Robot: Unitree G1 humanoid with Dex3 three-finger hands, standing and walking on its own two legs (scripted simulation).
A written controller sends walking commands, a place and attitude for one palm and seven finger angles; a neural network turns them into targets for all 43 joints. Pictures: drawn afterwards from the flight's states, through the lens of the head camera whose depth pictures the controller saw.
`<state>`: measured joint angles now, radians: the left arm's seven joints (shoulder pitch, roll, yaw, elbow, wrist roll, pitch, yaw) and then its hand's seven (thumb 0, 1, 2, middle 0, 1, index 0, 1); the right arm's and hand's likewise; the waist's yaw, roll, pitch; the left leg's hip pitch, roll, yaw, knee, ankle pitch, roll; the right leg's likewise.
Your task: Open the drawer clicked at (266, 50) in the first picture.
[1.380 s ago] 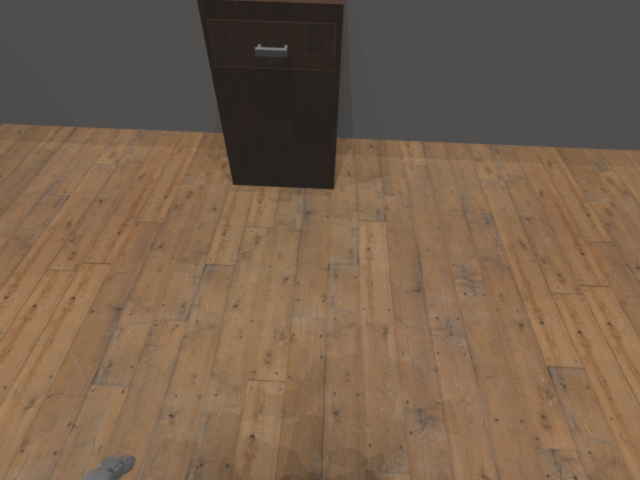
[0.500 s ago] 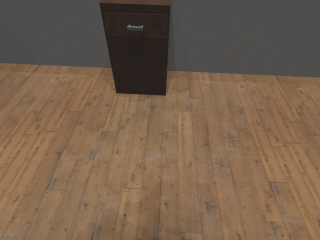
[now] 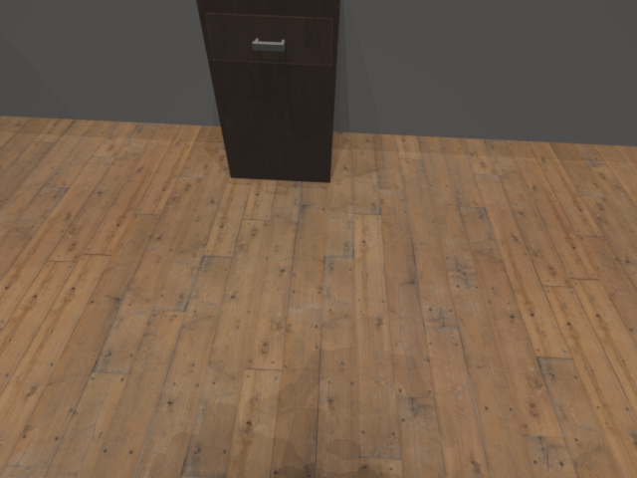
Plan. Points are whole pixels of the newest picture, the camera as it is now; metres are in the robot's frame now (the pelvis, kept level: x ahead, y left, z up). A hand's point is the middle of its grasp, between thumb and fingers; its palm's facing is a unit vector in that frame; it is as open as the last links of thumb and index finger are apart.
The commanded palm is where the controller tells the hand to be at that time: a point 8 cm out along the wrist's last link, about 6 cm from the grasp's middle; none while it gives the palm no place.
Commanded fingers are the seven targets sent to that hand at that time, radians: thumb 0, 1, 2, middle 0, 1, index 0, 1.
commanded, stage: look at it before walking up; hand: left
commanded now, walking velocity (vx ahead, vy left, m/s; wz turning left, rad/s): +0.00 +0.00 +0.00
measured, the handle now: (269, 43) +1.50 +0.26 -0.11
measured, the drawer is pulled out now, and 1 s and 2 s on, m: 0.00 0.00 0.00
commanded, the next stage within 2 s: walk to a spot facing it in 0.36 s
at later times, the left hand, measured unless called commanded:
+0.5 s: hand out of the picture +0.09 +0.24 -0.16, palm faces -0.03 -0.94 -0.33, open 7.4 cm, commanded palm none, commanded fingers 0.00 0.90 0.90 -0.20 -0.30 -0.20 -0.30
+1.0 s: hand out of the picture +0.13 +0.22 -0.18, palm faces +0.04 -0.99 -0.13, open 7.4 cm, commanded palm none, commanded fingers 0.00 0.90 0.90 -0.20 -0.30 -0.20 -0.30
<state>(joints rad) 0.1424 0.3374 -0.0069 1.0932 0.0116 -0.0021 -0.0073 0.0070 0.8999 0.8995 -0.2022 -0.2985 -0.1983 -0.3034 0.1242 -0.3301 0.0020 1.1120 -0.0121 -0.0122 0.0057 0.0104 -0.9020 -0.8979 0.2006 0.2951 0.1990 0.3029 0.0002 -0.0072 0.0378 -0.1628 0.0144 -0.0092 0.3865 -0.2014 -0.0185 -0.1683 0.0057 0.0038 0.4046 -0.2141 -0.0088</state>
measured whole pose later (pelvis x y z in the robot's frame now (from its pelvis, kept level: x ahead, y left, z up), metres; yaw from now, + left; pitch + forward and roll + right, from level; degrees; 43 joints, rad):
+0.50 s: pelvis +0.01 +0.00 +0.00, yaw +0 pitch -1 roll +0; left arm 0.13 0.34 -0.01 1.09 0.01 -0.01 0.00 0.01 0.90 0.90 -0.20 -0.30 -0.20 -0.30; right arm 0.10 -0.33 0.00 1.11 -0.01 -0.01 0.00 0.01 -0.90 -0.90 0.20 0.30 0.20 0.30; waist 0.00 -0.01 0.03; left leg -0.13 0.02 -0.01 0.36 -0.21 -0.02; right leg -0.13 0.01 0.00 0.38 -0.22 -0.01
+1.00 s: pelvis +0.13 +0.04 +0.00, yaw +3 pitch +0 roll -1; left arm 0.28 0.20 0.04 1.09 0.03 0.00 -0.03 0.01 0.90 0.90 -0.20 -0.30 -0.19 -0.30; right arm 0.48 -0.10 -0.01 1.16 -0.02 -0.08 -0.01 0.01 -0.90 -0.90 0.20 0.29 0.20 0.30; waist -0.03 -0.04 0.03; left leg -0.03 0.00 0.08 0.33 -0.30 0.05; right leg -0.53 -0.09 -0.06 1.05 -0.29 0.01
